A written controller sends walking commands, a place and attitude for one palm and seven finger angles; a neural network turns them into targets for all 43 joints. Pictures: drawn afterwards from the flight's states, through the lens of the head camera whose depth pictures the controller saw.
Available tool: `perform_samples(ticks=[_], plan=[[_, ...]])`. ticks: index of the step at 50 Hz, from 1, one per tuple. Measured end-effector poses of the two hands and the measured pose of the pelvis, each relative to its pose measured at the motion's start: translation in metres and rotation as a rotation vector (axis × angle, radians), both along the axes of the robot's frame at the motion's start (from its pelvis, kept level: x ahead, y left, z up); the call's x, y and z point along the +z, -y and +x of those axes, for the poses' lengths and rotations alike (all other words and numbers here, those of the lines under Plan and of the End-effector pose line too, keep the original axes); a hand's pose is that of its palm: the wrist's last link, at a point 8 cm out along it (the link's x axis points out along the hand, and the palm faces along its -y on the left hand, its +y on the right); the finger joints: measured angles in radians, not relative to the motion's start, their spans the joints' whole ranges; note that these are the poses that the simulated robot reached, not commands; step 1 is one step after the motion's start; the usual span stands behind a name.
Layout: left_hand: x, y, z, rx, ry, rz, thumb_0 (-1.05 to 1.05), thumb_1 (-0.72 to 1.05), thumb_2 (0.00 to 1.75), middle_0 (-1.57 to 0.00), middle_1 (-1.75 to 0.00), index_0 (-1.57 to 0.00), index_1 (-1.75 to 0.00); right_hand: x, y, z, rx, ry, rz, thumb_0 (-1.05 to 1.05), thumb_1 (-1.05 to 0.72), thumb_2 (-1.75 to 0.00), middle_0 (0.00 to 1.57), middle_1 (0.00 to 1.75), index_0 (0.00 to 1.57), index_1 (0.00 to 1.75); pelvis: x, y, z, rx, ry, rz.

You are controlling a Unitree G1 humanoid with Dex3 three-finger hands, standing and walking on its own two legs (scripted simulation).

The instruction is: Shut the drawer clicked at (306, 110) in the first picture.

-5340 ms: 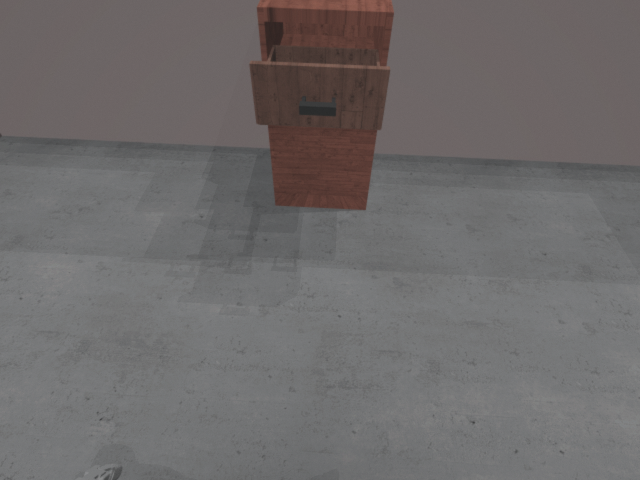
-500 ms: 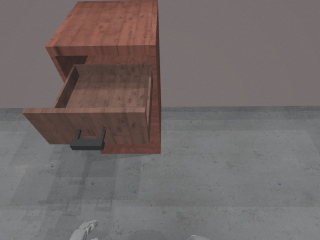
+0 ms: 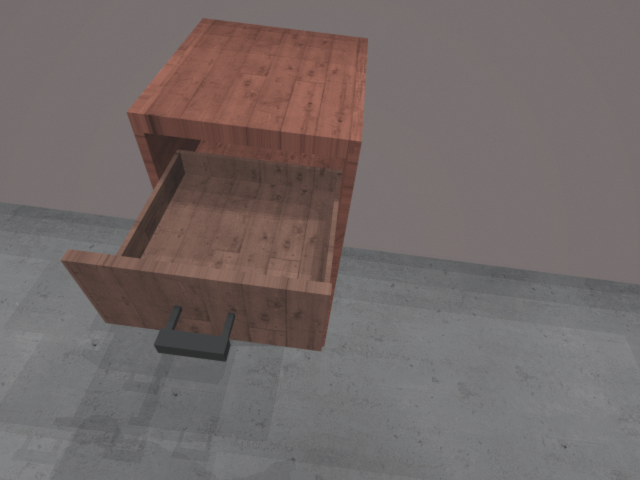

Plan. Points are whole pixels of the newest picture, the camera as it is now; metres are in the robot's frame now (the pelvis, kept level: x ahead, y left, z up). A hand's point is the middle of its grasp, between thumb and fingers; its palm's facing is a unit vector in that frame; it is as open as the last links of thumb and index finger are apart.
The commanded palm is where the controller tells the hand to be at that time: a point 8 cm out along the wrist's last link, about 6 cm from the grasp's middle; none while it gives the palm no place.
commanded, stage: come to a stop and stand still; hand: left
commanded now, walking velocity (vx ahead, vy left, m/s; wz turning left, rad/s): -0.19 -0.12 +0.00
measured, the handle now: (198, 330) +0.31 +0.22 -0.07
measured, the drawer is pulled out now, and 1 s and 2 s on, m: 0.30 0.30 0.30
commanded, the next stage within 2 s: look again from close up in 1.26 s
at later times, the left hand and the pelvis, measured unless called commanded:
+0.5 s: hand out of the picture -0.04 +0.11 -0.15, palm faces +0.07 -0.97 -0.23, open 7.3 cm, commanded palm none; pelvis -0.05 -0.06 +0.01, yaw +0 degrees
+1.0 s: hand out of the picture -0.08 +0.18 -0.18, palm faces +0.06 -0.98 -0.18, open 7.4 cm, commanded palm none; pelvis -0.09 +0.01 +0.00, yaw +1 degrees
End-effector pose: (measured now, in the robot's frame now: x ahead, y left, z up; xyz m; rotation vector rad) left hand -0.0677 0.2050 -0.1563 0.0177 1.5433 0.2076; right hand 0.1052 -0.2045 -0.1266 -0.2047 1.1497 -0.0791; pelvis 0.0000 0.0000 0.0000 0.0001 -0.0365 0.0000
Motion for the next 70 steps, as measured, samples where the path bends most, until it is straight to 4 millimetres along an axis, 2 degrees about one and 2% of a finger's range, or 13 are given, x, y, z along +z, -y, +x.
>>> perform_samples(ticks=[4,9,13,16,21,26,30,34,40,45,57,64,70], plan=[[0.004,-0.007,0.014,-0.032,0.022,0.025,0.00,0.91,0.90,-0.20,-0.30,-0.20,-0.30,-0.003,0.004,-0.014,-0.053,-0.016,0.005,-0.01,-0.92,-0.90,0.20,0.30,0.21,0.30,0.001,0.003,-0.012,-0.010,-0.016,-0.002],[0.008,-0.014,0.036,-0.068,0.105,0.087,0.00,0.91,0.90,-0.20,-0.30,-0.20,-0.30,-0.010,0.033,-0.045,-0.085,-0.047,-0.004,-0.01,-0.92,-0.90,0.20,0.30,0.21,0.30,-0.002,0.017,-0.030,-0.016,-0.028,0.004],[0.014,-0.005,0.047,-0.096,0.194,0.138,0.00,0.91,0.90,-0.20,-0.29,-0.20,-0.30,-0.024,0.061,-0.079,-0.109,-0.090,0.013,-0.01,-0.91,-0.90,0.20,0.30,0.21,0.30,-0.008,0.036,-0.041,-0.007,-0.024,0.023],[0.022,0.011,0.042,-0.104,0.223,0.151,0.00,0.91,0.90,-0.20,-0.29,-0.20,-0.30,-0.030,0.077,-0.107,-0.127,-0.143,0.035,0.00,-0.91,-0.90,0.20,0.30,0.20,0.30,-0.006,0.049,-0.045,0.003,-0.007,0.023],[0.036,0.037,0.031,-0.105,0.213,0.122,0.00,0.91,0.90,-0.20,-0.29,-0.20,-0.30,-0.021,0.091,-0.145,-0.145,-0.216,0.053,0.00,-0.91,-0.90,0.19,0.30,0.20,0.30,0.009,0.061,-0.045,-0.014,-0.008,0.046],[0.037,0.046,0.021,-0.087,0.185,0.110,0.00,0.91,0.90,-0.20,-0.30,-0.20,-0.30,-0.019,0.096,-0.171,-0.147,-0.291,0.040,0.01,-0.91,-0.90,0.19,0.30,0.20,0.30,0.011,0.064,-0.047,-0.002,-0.017,0.045],[0.033,0.043,0.008,-0.057,0.158,0.107,0.00,0.91,0.90,-0.20,-0.30,-0.21,-0.30,-0.018,0.092,-0.174,-0.132,-0.316,0.022,0.01,-0.91,-0.90,0.19,0.30,0.20,0.30,0.010,0.060,-0.051,0.006,-0.022,0.041],[0.021,0.033,-0.006,-0.056,0.131,0.104,0.00,0.91,0.90,-0.20,-0.30,-0.21,-0.30,-0.021,0.082,-0.161,-0.105,-0.263,0.002,0.01,-0.91,-0.90,0.19,0.30,0.20,0.30,0.002,0.049,-0.056,0.010,-0.024,0.005],[0.005,0.011,-0.017,-0.081,0.153,0.076,0.00,0.90,0.90,-0.20,-0.30,-0.20,-0.30,-0.017,0.050,-0.136,-0.077,-0.109,-0.008,0.01,-0.91,-0.90,0.19,0.30,0.20,0.30,-0.006,0.025,-0.071,0.013,0.004,-0.007],[0.001,-0.009,-0.018,-0.094,0.202,0.060,0.00,0.90,0.90,-0.20,-0.30,-0.20,-0.30,-0.009,0.033,-0.133,-0.055,-0.045,-0.021,0.01,-0.94,-0.90,0.19,0.30,0.20,0.30,-0.006,0.007,-0.083,0.012,0.019,-0.013],[0.005,-0.039,-0.044,-0.107,0.184,0.056,0.00,0.91,0.90,-0.20,-0.29,-0.20,-0.30,-0.004,0.009,-0.172,-0.060,-0.104,-0.023,0.00,-0.92,-0.90,0.20,0.30,0.20,0.30,-0.001,-0.017,-0.098,0.010,0.003,-0.006],[0.006,-0.036,-0.064,-0.105,0.113,0.043,0.00,0.91,0.90,-0.20,-0.29,-0.20,-0.30,-0.009,0.001,-0.200,-0.087,-0.190,-0.002,0.01,-0.91,-0.90,0.20,0.30,0.20,0.30,0.000,-0.019,-0.097,0.006,-0.002,-0.003],[0.006,-0.024,-0.069,-0.102,0.086,0.024,0.00,0.91,0.90,-0.20,-0.29,-0.20,-0.30,-0.012,-0.002,-0.214,-0.106,-0.240,0.016,0.01,-0.91,-0.90,0.20,0.30,0.20,0.30,0.001,-0.015,-0.095,0.003,-0.002,-0.002]])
